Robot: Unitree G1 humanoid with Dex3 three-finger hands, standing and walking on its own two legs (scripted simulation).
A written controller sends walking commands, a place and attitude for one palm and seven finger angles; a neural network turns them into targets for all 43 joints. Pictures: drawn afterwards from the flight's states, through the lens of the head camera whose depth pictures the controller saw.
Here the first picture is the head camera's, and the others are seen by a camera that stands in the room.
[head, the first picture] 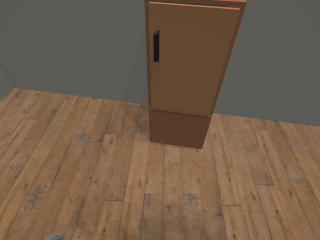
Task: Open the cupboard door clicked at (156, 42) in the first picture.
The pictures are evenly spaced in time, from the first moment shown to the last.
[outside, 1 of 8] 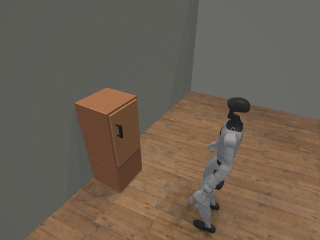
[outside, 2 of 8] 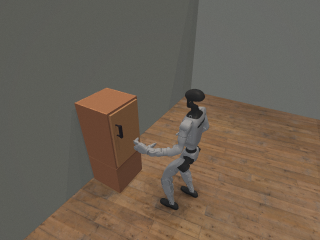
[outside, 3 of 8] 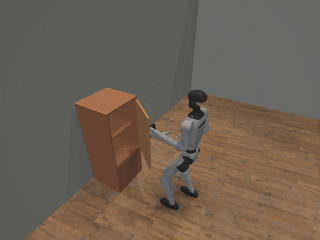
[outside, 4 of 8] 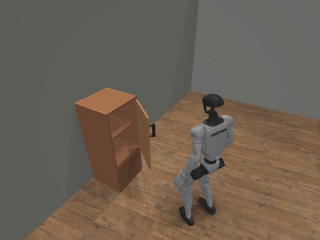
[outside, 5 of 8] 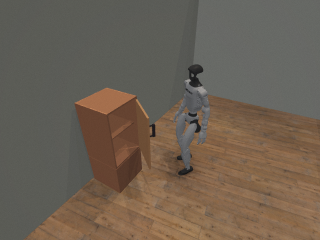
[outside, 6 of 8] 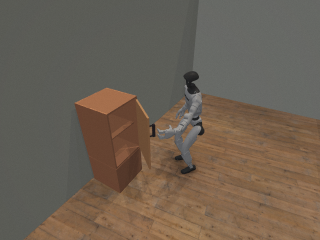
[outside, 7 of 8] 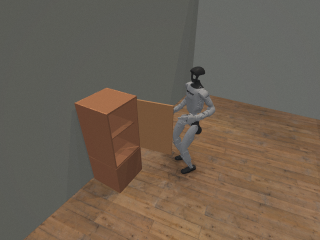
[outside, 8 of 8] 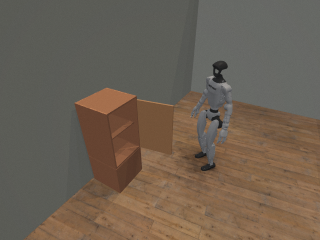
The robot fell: no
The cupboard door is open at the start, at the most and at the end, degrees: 0 100 100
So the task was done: yes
